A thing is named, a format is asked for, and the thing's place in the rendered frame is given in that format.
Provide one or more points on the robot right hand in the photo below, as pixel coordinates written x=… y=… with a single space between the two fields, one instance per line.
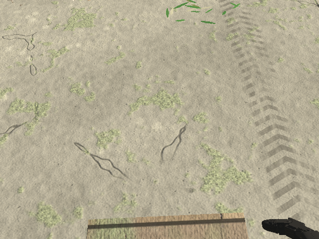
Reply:
x=290 y=227

